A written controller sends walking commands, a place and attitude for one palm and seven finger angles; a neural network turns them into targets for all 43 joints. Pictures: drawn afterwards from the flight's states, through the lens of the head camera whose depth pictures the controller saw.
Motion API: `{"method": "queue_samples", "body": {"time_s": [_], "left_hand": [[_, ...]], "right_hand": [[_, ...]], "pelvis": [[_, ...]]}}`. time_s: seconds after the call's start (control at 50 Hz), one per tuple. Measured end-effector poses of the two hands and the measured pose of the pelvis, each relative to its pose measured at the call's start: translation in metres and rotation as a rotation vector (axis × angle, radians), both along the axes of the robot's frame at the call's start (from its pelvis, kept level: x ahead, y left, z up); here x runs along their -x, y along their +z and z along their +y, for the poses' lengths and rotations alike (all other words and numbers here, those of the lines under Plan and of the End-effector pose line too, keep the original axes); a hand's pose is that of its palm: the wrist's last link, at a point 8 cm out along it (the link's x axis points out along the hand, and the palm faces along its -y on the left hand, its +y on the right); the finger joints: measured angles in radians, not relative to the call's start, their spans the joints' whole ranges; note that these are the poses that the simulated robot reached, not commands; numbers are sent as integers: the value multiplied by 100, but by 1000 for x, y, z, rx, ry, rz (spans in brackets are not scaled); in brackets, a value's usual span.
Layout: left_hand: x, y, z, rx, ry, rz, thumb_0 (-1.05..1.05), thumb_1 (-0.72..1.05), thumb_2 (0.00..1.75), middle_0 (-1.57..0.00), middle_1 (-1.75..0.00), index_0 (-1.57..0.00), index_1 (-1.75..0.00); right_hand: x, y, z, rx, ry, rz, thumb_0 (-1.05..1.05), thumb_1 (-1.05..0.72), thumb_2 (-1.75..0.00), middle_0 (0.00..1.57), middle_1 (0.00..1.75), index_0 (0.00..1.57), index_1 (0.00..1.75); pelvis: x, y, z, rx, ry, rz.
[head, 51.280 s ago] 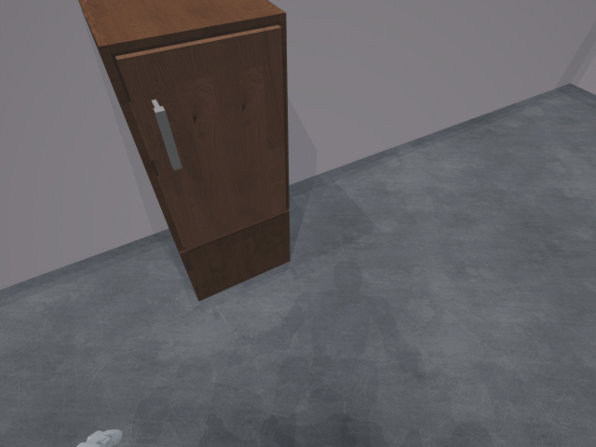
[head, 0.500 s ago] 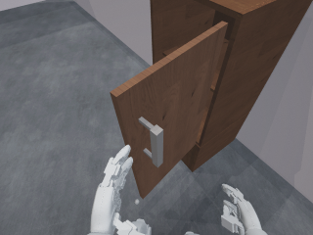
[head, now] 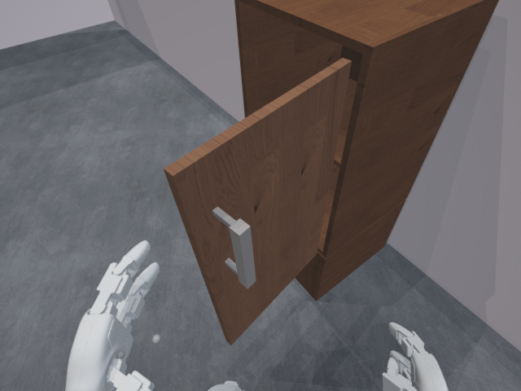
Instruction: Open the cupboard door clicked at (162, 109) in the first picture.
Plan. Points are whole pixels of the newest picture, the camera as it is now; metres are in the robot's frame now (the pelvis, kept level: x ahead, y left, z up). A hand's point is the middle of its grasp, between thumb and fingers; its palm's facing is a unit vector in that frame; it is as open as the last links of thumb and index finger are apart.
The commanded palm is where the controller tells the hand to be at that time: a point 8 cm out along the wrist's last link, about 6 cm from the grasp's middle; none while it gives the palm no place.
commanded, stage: draw the hand back to the body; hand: left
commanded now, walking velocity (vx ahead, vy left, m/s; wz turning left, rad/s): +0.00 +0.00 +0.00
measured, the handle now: (234, 249) +0.32 +0.06 +0.07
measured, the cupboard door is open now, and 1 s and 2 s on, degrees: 100 100 100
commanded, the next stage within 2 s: step back with the hand held close in 1.30 s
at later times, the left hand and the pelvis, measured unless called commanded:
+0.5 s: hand (48, 316) +0.18 +0.24 +0.15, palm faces +0.19 -0.94 -0.28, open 14.1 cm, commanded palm +0.14 +0.29 +0.19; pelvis +0.01 +0.05 +0.05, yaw +0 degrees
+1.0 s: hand out of the picture +0.21 +0.32 +0.24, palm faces +0.46 -0.80 -0.39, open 8.3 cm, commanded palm +0.15 +0.35 +0.25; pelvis +0.01 +0.05 +0.07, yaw -1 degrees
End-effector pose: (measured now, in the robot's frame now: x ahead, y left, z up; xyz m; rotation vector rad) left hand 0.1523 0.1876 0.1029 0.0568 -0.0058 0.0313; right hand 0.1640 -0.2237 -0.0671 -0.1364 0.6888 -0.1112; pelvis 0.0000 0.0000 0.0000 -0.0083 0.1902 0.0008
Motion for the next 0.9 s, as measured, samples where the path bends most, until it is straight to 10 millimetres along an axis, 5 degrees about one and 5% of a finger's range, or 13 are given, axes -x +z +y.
{"method": "queue_samples", "body": {"time_s": [0.28,0.6,0.9], "left_hand": [[3,33,48,-67,-26,10,-1,-44,33,-15,-30,-15,-31],[-3,85,119,-269,225,-2,-1,4,53,-17,-30,-17,-31],[-11,138,163,-380,370,-131,0,56,75,-19,-30,-19,-31]], "right_hand": [[-16,42,24,58,-2,-89,1,-90,-90,19,30,20,30],[-19,63,86,42,73,-62,1,-90,-90,20,30,20,30],[-21,73,70,70,77,-29,1,-90,-90,20,30,21,30]], "pelvis": [[-4,22,27,31,2,-58],[-11,54,62,36,2,-164],[-14,71,60,22,-10,-225]]}}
